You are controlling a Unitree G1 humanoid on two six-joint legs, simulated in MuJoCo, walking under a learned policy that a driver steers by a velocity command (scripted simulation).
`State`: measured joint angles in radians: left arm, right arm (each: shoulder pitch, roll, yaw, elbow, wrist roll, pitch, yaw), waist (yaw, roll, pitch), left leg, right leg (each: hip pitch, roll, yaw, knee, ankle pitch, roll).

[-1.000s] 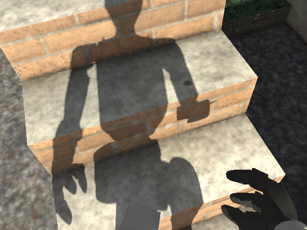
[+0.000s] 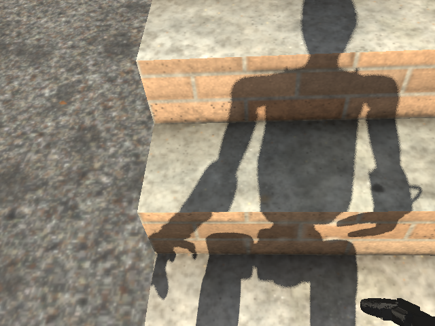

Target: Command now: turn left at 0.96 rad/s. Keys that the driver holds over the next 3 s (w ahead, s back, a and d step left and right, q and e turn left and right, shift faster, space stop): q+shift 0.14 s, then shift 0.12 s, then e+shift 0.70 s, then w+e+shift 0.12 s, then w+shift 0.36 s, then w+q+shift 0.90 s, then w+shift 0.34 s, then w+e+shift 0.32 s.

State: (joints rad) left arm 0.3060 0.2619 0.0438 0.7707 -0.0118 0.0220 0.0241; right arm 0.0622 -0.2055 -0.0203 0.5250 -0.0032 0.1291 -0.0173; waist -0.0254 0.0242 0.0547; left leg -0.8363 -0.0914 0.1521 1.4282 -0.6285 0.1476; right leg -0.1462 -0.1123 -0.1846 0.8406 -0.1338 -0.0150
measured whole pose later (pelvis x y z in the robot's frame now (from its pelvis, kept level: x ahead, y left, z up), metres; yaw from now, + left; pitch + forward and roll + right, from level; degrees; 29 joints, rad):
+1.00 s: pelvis +0.14 -0.09 +0.16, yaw -15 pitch +3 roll +0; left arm 0.32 0.26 0.07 0.76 0.02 -0.06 0.04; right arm -0.01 -0.19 0.02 0.49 -0.07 0.01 -0.01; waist 0.07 0.06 0.01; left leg -1.13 -0.06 -0.06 2.15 -0.53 0.03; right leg -0.23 0.17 0.39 0.46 -0.26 -0.05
